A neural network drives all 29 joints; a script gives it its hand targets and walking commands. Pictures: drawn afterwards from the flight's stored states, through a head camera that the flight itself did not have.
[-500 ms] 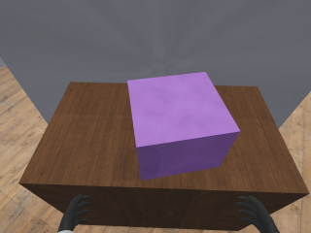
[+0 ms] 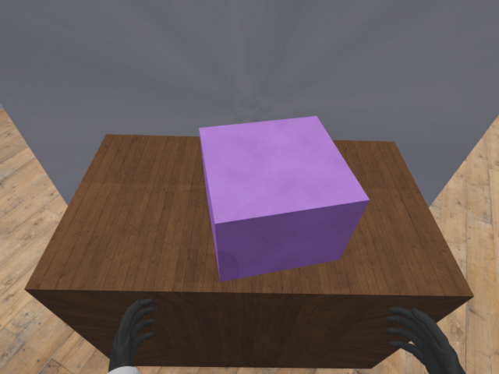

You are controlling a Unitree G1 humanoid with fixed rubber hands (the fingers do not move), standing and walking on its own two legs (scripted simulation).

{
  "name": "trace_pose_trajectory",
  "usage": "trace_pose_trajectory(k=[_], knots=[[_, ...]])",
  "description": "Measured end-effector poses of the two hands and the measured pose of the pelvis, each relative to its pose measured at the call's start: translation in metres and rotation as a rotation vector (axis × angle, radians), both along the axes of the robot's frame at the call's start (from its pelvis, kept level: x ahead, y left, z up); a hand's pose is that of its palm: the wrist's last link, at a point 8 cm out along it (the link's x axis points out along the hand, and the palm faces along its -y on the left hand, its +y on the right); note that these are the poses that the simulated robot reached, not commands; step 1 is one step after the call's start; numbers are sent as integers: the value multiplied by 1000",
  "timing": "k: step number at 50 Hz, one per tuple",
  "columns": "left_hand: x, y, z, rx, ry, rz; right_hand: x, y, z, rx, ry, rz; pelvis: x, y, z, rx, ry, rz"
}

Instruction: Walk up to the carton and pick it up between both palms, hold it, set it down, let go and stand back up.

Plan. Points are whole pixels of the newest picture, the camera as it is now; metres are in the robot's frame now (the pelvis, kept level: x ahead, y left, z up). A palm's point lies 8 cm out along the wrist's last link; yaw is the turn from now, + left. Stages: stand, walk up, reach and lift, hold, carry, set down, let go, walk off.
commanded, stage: reach and lift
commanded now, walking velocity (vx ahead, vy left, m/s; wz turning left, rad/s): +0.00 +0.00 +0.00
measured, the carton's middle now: (270, 195) +0.48 -0.02 -0.02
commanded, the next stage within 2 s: none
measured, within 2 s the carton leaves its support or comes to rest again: neither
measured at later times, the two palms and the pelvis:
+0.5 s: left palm (134, 319) +0.20 +0.21 -0.02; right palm (434, 312) +0.23 -0.27 -0.01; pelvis +0.01 -0.01 +0.00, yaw -1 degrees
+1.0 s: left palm (128, 278) +0.25 +0.22 +0.02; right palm (427, 267) +0.29 -0.27 +0.03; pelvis +0.01 +0.00 +0.00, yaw -1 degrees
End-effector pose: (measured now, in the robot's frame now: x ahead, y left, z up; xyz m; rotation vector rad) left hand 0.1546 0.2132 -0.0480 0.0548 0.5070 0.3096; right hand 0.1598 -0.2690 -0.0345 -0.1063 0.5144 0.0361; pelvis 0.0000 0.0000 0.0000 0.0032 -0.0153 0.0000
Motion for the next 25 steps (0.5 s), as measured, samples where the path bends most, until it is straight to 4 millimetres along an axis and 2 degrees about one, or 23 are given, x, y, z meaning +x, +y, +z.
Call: trace_pose_trajectory(k=[4, 13, 25], knots=[[10, 1, 8, 10, -51, 4, 6, 1, 5, 21, -48, 7, -3, 0, -1, 3, 8, -5], [38, -3, 28, 16, -149, 6, 37, -2, 19, 37, -134, 32, -1, 1, -2, 7, 18, -15], [47, -8, 31, 15, -141, 31, 68, -6, 24, 40, -144, 56, 9, -5, -1, 5, 52, -19]])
